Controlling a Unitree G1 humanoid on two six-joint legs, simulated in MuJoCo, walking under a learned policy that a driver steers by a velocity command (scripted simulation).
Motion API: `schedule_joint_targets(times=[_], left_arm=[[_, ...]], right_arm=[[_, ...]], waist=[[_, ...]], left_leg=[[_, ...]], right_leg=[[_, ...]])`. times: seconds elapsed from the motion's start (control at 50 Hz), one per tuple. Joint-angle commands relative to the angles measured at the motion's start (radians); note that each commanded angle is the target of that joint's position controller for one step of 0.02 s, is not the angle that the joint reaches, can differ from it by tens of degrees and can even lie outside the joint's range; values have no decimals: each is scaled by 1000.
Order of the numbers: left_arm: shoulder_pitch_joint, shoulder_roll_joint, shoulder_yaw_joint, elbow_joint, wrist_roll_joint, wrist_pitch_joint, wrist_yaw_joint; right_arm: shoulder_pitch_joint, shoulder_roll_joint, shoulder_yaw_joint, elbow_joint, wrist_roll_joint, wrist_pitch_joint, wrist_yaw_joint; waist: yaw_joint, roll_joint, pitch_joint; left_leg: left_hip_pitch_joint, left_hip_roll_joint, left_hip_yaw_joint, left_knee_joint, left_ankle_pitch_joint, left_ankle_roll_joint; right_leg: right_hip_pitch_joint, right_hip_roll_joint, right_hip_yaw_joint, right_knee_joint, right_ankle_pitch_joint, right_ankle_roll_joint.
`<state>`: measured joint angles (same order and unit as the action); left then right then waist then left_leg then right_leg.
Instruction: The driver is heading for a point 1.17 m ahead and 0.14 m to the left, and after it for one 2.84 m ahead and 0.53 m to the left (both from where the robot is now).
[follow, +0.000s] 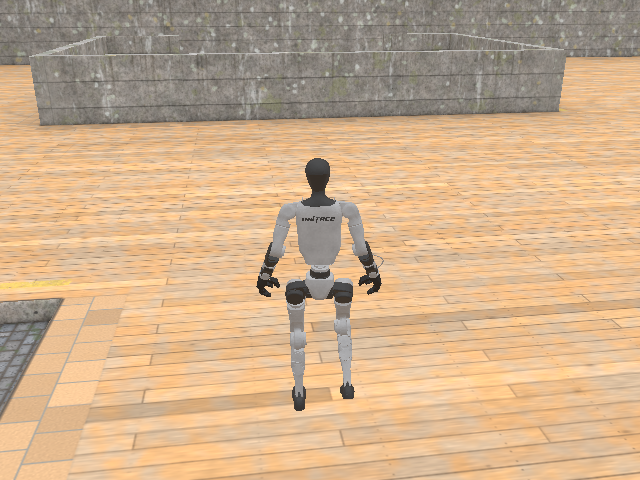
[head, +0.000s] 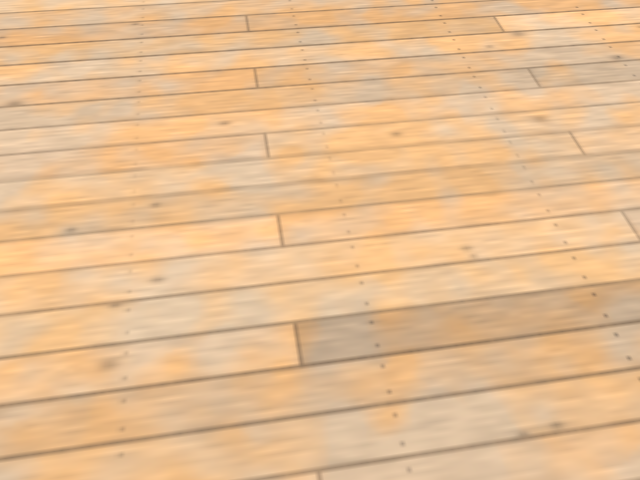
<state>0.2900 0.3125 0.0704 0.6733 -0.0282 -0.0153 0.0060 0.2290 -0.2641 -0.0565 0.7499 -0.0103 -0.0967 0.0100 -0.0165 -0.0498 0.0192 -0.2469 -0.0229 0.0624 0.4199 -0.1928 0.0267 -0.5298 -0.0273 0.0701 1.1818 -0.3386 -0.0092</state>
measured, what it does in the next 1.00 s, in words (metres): walks ahead: right foot, then left foot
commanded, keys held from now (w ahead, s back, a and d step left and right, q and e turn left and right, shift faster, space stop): w+e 0.10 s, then w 0.22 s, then w+q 0.68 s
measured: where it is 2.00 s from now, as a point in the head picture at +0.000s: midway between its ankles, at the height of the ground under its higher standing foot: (275, 269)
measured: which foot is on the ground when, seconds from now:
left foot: down 0.00-0.34, up 0.36-0.86, down 0.88-1.00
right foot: up 0.00-0.32, down 0.34-0.90, up 0.92-1.00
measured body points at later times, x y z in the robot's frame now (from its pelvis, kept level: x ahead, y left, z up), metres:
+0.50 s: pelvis +0.26 -0.08 +0.00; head +0.29 -0.10 +0.45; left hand +0.43 +0.16 -0.10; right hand +0.30 -0.37 -0.13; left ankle +0.23 +0.08 -0.65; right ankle +0.28 -0.17 -0.74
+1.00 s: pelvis +0.54 -0.04 -0.01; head +0.58 -0.03 +0.44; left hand +0.61 +0.25 -0.13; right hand +0.72 -0.29 -0.11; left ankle +0.59 +0.04 -0.74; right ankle +0.43 -0.21 -0.64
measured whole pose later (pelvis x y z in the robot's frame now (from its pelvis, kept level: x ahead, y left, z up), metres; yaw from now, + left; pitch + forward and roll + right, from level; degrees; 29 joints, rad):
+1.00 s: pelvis +0.54 -0.04 -0.01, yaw +10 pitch +2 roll +0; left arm 0.23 0.28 0.05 0.78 -0.01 -0.11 0.00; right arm 0.20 -0.30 -0.07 0.72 0.02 -0.05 0.04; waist -0.01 0.00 0.06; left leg -0.40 -0.09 0.01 0.55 -0.18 0.10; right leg -0.36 -0.04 0.03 1.22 -0.41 0.00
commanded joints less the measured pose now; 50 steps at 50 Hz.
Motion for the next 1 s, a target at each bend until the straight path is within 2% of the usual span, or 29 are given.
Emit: schedule_joint_targets(times=[0.02,0.14,0.18,0.24,0.28,0.3,0.32,0.34,0.36,0.38,0.4,0.42,0.44,0.46,0.5,0.56,0.66,0.76,0.78,0.82,0.84,0.86,0.88,0.9,0.92,0.94,0.96,0.98,1.0], left_arm=[[-34,40,14,-96,3,-4,-4],[-174,6,-4,-123,8,-19,-29],[-238,-9,-12,-139,7,-26,-40],[-303,5,-11,-168,4,-31,-54],[-284,33,1,-172,13,-33,-57],[-208,60,16,-154,19,-32,-55],[-55,103,42,-105,20,-30,-49],[112,166,67,-66,23,-23,-32],[142,272,77,-58,29,-25,-21],[165,188,57,-68,28,-33,-22],[115,147,40,-53,32,-44,-24],[59,117,31,-44,27,-50,-25],[2,80,21,-40,28,-56,-28],[-38,50,13,-41,35,-65,-29],[-65,44,16,-24,38,-87,-29],[-66,60,24,14,47,-104,-19],[-44,87,29,54,43,-100,-1],[35,121,42,109,21,-70,7],[35,129,45,114,17,-61,9],[15,157,51,112,14,-45,17],[5,171,55,109,12,-35,23],[-12,177,54,106,9,-27,27],[-11,162,45,96,12,-32,32],[88,21,2,48,50,-56,16],[34,44,-8,36,29,-99,0],[-80,109,10,6,-11,-123,-13],[-114,99,3,-9,-11,-136,-12],[-120,96,6,0,14,-137,-3],[-104,109,15,5,30,-127,1]], right_arm=[[0,-127,-33,-32,5,-20,-4],[34,-172,-41,15,10,-8,-8],[71,-187,-42,37,19,0,-6],[115,-215,-48,70,38,15,-2],[115,-238,-53,85,47,27,-5],[108,-249,-54,90,51,33,-8],[105,-237,-46,93,49,38,-13],[112,-193,-24,80,30,34,-16],[218,-54,25,43,8,16,-2],[156,-144,4,63,40,-6,5],[60,-190,-14,24,73,-14,8],[23,-175,-10,16,66,-15,4],[11,-167,-13,21,46,-10,1],[43,-161,-18,34,41,6,2],[91,-117,-13,54,44,36,0],[38,-95,-13,36,40,56,-6],[-92,-67,-3,-3,31,45,18],[-229,-58,7,-82,30,44,48],[-237,-63,5,-97,30,45,55],[-200,-90,-9,-111,31,49,62],[-133,-115,-23,-104,32,54,61],[-2,-156,-48,-76,35,56,54],[162,-224,-82,-39,35,62,37],[192,-343,-108,-34,40,64,21],[203,-296,-88,-68,33,50,24],[180,-233,-70,-64,23,40,26],[126,-203,-62,-69,28,33,25],[58,-171,-53,-80,30,31,23],[16,-143,-42,-98,21,30,18]], waist=[[-3,152,2],[-44,112,21],[-66,104,43],[-68,111,74],[-30,135,50],[25,148,-6],[106,135,-96],[177,78,-210],[95,-188,-346],[156,-103,-427],[150,-81,-259],[113,-40,-171],[78,-25,-112],[40,-41,-88],[4,-34,-69],[0,-3,0],[45,8,46],[94,22,87],[89,14,82],[50,-23,28],[8,-43,-21],[-69,-36,-91],[-150,15,-176],[-59,288,-262],[-91,228,-423],[-123,159,-306],[-86,97,-197],[-38,44,-120],[-1,63,-95]], left_leg=[[128,282,-231,-251,115,162],[171,262,-38,-267,255,145],[184,266,-7,-272,247,141],[262,307,-4,-255,293,137],[314,321,15,-172,534,122],[316,308,43,-65,707,105],[255,271,87,114,791,78],[27,232,89,380,553,40],[-370,49,48,766,-277,-25],[-448,35,-151,906,-400,-17],[-526,79,-156,925,-333,-6],[-509,125,-142,862,-245,-2],[-475,151,-138,803,-184,-9],[-411,172,-152,775,-131,-13],[-349,174,-155,751,-79,-30],[-421,166,-183,661,30,-51],[-419,136,-125,374,287,-40],[-484,119,-59,230,216,7],[-480,108,-41,217,169,21],[-379,49,21,214,64,59],[-284,9,51,221,14,82],[-103,-34,63,180,29,113],[187,-18,-26,131,79,158],[566,252,-543,95,-2,335],[685,364,-923,-84,-116,427],[619,336,-785,-119,-85,361],[474,293,-652,-118,-15,322],[324,251,-549,-123,94,292],[219,223,-484,-142,190,282]], right_leg=[[-184,-79,38,-51,66,9],[-158,-71,-9,-359,323,7],[-120,-53,-43,-457,346,-4],[-105,-33,-69,-554,273,-34],[-26,4,-103,-602,183,-69],[101,38,-130,-638,178,-92],[332,77,-151,-691,241,-121],[654,-35,-3,-649,282,-166],[963,-341,512,-724,150,-334],[939,-386,661,-829,98,-353],[822,-346,475,-841,173,-301],[688,-297,336,-856,247,-263],[576,-258,248,-888,296,-239],[494,-231,183,-929,326,-224],[408,-228,114,-1000,348,-229],[377,-222,1,-1052,399,-216],[416,-188,-161,-1075,419,-165],[597,-247,-214,-1012,508,-147],[630,-256,-224,-979,580,-138],[664,-256,-253,-859,905,-113],[665,-250,-265,-750,1063,-99],[614,-224,-285,-569,1110,-75],[430,-182,-291,-309,926,-35],[-40,-4,-257,81,46,39],[-199,91,-6,245,-260,36],[-288,28,47,244,-182,10],[-280,-15,36,158,-96,-7],[-228,-51,26,63,-48,-3],[-150,-74,29,4,-12,4]])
